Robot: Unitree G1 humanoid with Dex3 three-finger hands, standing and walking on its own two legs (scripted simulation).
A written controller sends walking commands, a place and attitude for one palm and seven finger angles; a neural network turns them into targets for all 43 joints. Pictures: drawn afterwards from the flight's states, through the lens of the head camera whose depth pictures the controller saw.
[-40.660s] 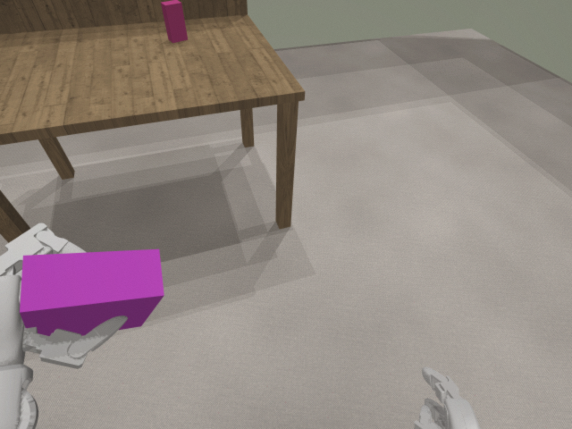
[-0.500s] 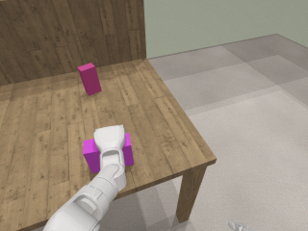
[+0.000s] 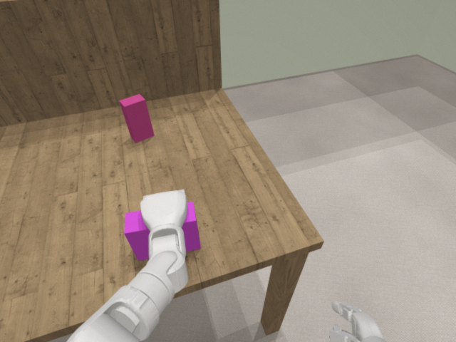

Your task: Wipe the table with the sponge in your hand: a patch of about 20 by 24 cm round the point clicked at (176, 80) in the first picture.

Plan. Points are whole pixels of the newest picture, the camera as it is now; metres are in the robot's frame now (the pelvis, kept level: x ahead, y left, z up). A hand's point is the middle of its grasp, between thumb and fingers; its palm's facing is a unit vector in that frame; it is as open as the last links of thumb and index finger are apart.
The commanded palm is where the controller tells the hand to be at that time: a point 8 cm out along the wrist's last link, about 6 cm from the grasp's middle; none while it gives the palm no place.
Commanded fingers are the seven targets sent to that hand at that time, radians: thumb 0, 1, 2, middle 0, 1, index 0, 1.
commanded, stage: wipe back along the third lane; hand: left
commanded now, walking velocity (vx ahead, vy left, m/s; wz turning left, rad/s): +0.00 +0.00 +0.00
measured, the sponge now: (166, 236) +0.34 +0.17 -0.03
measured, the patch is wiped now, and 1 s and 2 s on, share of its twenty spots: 1.00 1.00 1.00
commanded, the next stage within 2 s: slide back across to the middle lane in 0.38 s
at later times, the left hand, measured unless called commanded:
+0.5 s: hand (170, 225) +0.34 +0.16 +0.00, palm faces -0.06 +0.01 -1.00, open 9.2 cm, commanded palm +0.29 +0.13 +0.03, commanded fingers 0.00 0.10 1.30 -1.20 -1.60 -1.20 -1.60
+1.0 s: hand (156, 232) +0.32 +0.18 +0.01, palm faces -0.04 -0.06 -1.00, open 9.2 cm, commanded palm +0.27 +0.18 +0.05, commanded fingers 0.00 0.10 1.30 -1.20 -1.60 -1.20 -1.60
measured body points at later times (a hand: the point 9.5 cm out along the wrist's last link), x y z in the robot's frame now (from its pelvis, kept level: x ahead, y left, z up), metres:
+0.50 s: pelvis -0.01 +0.01 +0.00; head -0.02 -0.01 +0.45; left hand +0.34 +0.15 +0.06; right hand +0.17 -0.21 -0.12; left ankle +0.01 +0.13 -0.73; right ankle -0.02 -0.08 -0.73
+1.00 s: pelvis +0.00 +0.00 +0.00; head -0.03 -0.02 +0.45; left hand +0.32 +0.18 +0.06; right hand +0.19 -0.24 -0.09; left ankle +0.01 +0.13 -0.73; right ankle -0.02 -0.08 -0.73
